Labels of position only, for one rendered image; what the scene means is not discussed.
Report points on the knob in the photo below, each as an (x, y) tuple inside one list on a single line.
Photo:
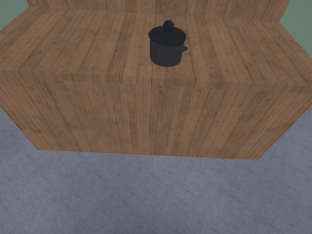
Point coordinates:
[(168, 26)]

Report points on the table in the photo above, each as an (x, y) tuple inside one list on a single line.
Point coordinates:
[(76, 75)]

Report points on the lid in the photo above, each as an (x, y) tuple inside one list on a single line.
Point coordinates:
[(159, 36)]

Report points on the pot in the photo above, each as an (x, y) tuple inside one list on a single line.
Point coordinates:
[(166, 56)]

